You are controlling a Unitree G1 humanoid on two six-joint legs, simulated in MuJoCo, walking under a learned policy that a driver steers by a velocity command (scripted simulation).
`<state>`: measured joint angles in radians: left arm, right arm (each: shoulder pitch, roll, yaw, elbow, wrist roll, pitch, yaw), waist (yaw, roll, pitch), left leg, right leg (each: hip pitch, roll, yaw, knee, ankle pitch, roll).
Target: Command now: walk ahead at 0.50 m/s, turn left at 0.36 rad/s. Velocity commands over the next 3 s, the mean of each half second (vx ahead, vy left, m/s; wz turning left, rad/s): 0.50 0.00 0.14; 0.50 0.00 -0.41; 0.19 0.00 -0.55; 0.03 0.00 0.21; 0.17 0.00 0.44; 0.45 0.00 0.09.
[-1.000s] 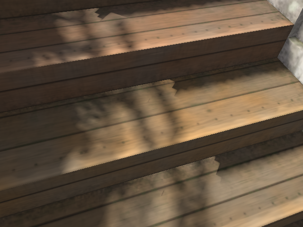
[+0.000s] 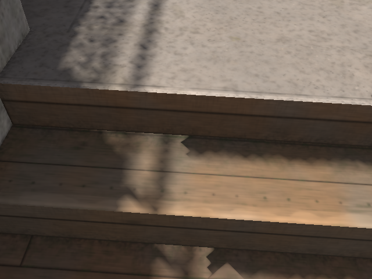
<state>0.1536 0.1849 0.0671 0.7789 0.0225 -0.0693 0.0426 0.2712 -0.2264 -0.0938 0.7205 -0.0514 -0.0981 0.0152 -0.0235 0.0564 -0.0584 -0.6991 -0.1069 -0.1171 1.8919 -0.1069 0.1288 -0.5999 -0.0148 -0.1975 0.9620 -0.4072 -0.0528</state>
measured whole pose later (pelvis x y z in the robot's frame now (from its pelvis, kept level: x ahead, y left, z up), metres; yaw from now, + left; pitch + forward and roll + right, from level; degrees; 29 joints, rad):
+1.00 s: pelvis +0.60 +0.06 +0.33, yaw -13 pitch +2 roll -3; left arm 0.20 0.20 0.07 0.77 0.02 0.01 0.02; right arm 0.31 -0.18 -0.04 0.72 -0.04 -0.13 0.01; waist 0.00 0.01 -0.06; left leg -0.58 0.03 -0.07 1.80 -0.07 0.05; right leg -0.64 0.17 -0.16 1.04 -0.46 -0.18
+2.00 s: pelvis +0.88 +0.03 +0.58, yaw -19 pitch +0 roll +0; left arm 0.28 0.17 0.02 0.59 0.03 0.00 0.06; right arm 0.22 -0.27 -0.09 0.73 -0.02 0.04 -0.01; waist 0.01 0.03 -0.03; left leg -0.51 -0.02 -0.05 1.14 -0.41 -0.06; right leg -0.34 -0.04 -0.09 0.50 -0.17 -0.04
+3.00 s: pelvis +1.21 +0.00 +0.58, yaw -5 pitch +3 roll -1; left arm 0.53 0.20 0.04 0.86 0.01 -0.11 0.00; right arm 0.00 -0.22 -0.03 0.66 -0.03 -0.04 0.05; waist 0.09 0.03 0.01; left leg -0.62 0.02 0.07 0.57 -0.03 0.08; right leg 0.16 0.05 0.00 0.14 -0.35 -0.04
